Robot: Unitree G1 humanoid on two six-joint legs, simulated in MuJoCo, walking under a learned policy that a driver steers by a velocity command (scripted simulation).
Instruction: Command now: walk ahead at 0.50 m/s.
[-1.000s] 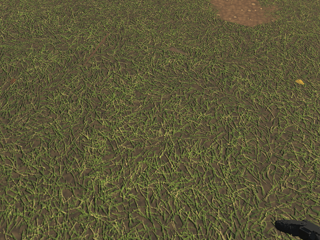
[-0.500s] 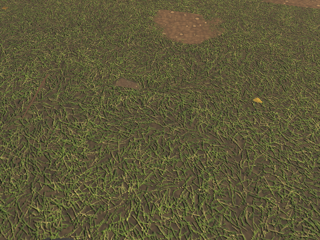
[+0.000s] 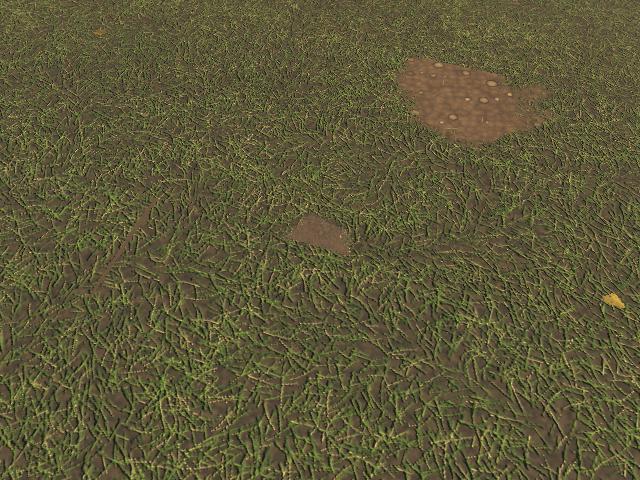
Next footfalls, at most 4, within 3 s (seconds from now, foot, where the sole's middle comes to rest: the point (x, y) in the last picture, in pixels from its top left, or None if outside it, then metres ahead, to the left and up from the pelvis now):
0.12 left None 0.25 0.15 -0.78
0.70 right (433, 449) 0.56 -0.15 -0.78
1.12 left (387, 321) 0.87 -0.06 -0.78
1.64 right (544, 335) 0.86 -0.43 -0.78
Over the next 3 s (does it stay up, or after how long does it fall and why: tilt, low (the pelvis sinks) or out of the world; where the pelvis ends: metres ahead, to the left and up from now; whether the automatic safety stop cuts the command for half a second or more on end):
stays up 1.51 -0.64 -0.22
